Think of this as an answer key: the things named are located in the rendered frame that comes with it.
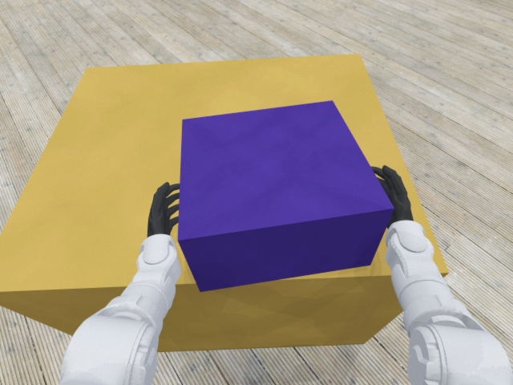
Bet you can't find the pedestal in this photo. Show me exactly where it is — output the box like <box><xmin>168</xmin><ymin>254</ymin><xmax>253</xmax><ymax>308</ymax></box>
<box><xmin>0</xmin><ymin>54</ymin><xmax>449</xmax><ymax>352</ymax></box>

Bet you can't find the robot right hand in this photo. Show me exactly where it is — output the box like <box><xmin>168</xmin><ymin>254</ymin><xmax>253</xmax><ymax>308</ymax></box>
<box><xmin>370</xmin><ymin>165</ymin><xmax>414</xmax><ymax>229</ymax></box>

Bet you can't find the carton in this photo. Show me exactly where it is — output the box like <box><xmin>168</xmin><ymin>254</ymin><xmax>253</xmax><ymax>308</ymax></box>
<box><xmin>178</xmin><ymin>100</ymin><xmax>394</xmax><ymax>292</ymax></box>

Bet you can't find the robot right upper arm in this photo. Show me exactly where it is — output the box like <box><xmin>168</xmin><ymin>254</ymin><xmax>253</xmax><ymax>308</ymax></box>
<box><xmin>407</xmin><ymin>324</ymin><xmax>511</xmax><ymax>385</ymax></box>

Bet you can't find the robot left upper arm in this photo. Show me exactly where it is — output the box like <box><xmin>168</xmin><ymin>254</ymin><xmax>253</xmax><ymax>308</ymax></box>
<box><xmin>59</xmin><ymin>314</ymin><xmax>159</xmax><ymax>385</ymax></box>

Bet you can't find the robot left hand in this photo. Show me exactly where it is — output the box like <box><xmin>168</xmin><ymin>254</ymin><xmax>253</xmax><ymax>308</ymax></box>
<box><xmin>147</xmin><ymin>182</ymin><xmax>180</xmax><ymax>237</ymax></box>

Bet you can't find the robot right forearm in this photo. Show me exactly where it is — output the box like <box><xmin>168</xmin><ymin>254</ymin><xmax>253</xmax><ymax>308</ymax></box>
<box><xmin>385</xmin><ymin>221</ymin><xmax>513</xmax><ymax>385</ymax></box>

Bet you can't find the robot left forearm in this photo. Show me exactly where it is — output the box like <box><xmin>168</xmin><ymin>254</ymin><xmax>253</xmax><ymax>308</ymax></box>
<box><xmin>60</xmin><ymin>234</ymin><xmax>182</xmax><ymax>381</ymax></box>

